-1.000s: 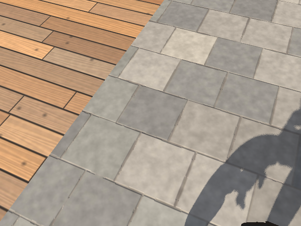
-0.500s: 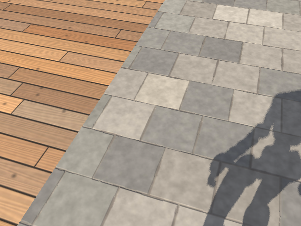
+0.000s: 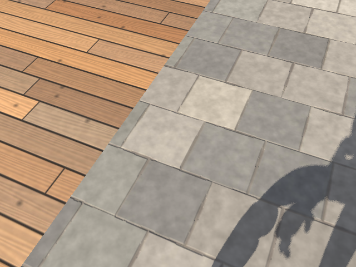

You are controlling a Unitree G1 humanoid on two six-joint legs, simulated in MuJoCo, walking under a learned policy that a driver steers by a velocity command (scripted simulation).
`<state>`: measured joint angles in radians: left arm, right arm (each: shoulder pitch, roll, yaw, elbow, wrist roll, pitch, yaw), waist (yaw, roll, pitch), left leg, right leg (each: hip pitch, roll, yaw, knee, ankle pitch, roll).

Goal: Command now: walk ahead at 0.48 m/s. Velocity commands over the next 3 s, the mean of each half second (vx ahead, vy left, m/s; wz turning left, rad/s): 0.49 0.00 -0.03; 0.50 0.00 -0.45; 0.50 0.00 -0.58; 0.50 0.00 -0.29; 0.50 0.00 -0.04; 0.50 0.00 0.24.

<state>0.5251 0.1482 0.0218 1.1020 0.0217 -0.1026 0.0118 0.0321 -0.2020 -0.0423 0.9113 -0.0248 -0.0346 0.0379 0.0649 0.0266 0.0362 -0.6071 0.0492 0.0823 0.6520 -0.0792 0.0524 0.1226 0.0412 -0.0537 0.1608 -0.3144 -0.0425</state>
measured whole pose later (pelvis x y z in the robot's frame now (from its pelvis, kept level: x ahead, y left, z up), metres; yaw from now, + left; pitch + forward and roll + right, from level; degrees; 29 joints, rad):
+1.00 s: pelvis +0.54 -0.02 +0.01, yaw -17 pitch +1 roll +0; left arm 0.40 0.23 0.07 0.98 0.00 -0.06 0.00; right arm 0.05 -0.23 -0.04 0.82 -0.04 -0.03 0.01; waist 0.07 0.03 0.05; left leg -0.66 0.11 -0.04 0.82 -0.09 -0.04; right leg -0.07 0.15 0.09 0.28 -0.21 -0.13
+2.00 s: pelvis +0.99 -0.27 +0.01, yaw -42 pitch +0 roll +0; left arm 0.36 0.24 0.04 0.91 0.01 -0.07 -0.01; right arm 0.23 -0.26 -0.05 0.84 -0.03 -0.02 0.03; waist 0.01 0.04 0.03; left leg -0.61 0.13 0.02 0.98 -0.19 0.00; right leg -0.07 0.10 -0.05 0.24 -0.18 -0.11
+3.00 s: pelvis +1.39 -0.63 +0.01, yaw -33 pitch +0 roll +0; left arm 0.24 0.23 0.04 0.90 0.02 -0.09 0.01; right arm 0.28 -0.27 -0.07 0.92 -0.02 -0.02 0.02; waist -0.01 0.04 0.04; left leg -0.49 0.05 0.00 1.11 -0.28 0.07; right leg -0.19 0.00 -0.16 0.36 -0.17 -0.06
